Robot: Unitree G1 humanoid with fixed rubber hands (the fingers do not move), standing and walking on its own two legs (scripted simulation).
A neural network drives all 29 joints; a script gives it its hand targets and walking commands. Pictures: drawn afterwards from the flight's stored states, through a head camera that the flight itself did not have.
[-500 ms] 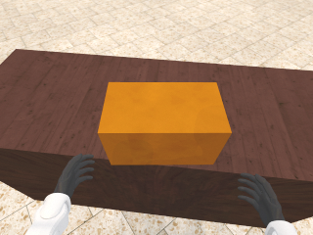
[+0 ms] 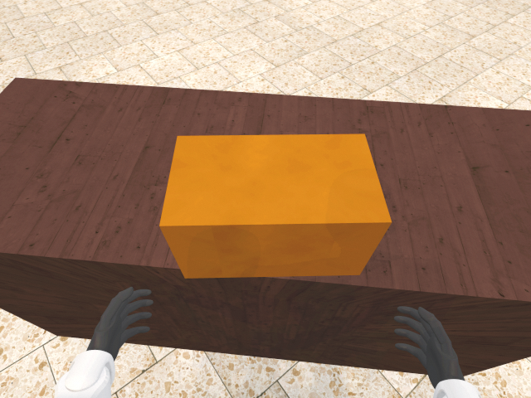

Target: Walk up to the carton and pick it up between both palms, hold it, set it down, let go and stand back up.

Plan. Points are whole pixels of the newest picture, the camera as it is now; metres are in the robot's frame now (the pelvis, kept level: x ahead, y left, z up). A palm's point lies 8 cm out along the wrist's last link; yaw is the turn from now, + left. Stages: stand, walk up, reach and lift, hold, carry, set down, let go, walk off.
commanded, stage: set down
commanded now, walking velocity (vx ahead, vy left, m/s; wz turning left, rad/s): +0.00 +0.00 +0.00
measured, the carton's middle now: (272, 208) +0.42 +0.01 +0.02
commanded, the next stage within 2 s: let go in 0.46 s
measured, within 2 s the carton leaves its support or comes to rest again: neither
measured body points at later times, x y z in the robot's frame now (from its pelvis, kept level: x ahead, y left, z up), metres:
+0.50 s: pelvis +0.00 +0.00 +0.00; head +0.06 +0.00 +0.45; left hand +0.20 +0.25 -0.07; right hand +0.19 -0.22 -0.07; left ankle +0.03 +0.12 -0.74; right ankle +0.04 -0.10 -0.74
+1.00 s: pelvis +0.00 +0.00 +0.00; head +0.07 +0.00 +0.45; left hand +0.18 +0.24 -0.09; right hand +0.18 -0.22 -0.10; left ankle +0.03 +0.12 -0.74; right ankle +0.04 -0.10 -0.74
